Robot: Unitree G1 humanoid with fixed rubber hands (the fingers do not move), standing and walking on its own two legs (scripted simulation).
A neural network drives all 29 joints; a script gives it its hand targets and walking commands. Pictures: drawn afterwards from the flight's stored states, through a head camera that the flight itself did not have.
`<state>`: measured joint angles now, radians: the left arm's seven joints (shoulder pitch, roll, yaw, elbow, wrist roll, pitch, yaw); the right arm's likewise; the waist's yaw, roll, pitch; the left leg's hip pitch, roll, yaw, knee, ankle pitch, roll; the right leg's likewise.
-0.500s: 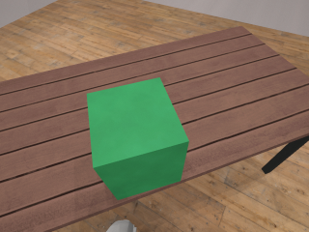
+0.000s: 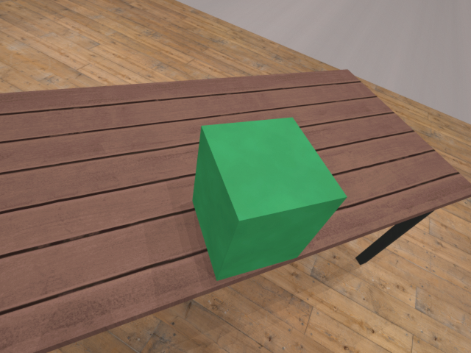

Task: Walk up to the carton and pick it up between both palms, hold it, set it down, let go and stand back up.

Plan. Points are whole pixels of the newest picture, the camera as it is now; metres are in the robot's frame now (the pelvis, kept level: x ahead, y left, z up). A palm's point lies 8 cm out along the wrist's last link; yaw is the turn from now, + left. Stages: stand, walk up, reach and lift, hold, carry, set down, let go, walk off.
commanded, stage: walk up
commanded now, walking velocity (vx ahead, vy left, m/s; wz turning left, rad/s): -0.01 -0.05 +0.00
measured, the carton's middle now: (254, 199) +0.42 -0.05 -0.02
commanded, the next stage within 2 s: none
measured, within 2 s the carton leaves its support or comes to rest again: neither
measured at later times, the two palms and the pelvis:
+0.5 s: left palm out of the picture -0.22 +0.12 -0.12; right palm out of the picture -0.09 -0.33 -0.14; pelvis -0.11 -0.09 +0.01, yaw -2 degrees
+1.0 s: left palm out of the picture -0.19 +0.06 -0.13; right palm out of the picture -0.07 -0.34 -0.17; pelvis -0.07 -0.12 -0.01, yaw -1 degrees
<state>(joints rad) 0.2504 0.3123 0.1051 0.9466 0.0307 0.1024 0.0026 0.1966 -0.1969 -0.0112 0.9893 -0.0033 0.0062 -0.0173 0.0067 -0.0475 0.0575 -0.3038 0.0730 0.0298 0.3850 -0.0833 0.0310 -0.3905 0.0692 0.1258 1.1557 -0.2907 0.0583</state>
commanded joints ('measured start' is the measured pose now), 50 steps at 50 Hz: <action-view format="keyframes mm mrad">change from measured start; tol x32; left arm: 1 165 -7 -5 31 -8 -5 -10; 50 449 -133 -90 178 -18 -180 44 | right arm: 1 -38 -143 -26 -34 7 -13 -7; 50 68 6 -27 118 -27 13 20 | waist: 1 36 344 -70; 12 92 235 -57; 15 64 -392 76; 22 -117 88 66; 50 13 -5 131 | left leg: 1 29 129 -216 -287 -476 -42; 12 -129 183 -202 -348 -349 -112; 17 -370 -160 -65 783 -382 -74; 50 -424 5 17 635 -49 -74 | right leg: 1 85 -42 -53 -217 -31 -2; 13 524 -76 -253 -882 -72 -162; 18 -293 -527 292 -1297 -766 -97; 22 261 -241 -108 -1031 59 65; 27 420 -364 41 -1065 -238 32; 50 380 -321 -80 -940 621 -53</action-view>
